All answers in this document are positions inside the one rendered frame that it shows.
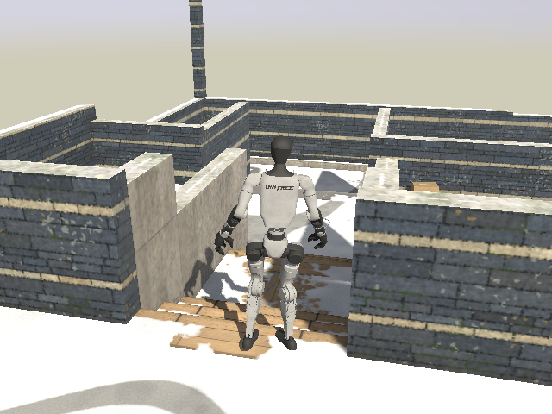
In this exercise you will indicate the left robot upper arm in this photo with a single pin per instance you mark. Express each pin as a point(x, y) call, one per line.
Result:
point(252, 180)

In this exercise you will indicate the right robot shin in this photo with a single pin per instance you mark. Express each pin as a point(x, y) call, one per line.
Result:
point(288, 311)

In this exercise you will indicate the robot right hand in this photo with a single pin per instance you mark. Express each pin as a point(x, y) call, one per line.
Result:
point(323, 240)

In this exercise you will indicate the robot left hand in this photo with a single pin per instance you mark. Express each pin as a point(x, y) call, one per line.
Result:
point(219, 241)

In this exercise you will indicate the right robot upper arm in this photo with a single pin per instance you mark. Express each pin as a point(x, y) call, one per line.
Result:
point(310, 197)

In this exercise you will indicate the right robot forearm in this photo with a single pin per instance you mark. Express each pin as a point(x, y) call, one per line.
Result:
point(318, 225)

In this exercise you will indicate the robot head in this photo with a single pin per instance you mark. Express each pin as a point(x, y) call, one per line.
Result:
point(281, 147)

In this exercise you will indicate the left robot forearm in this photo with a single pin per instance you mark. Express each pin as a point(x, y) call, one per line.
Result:
point(230, 224)

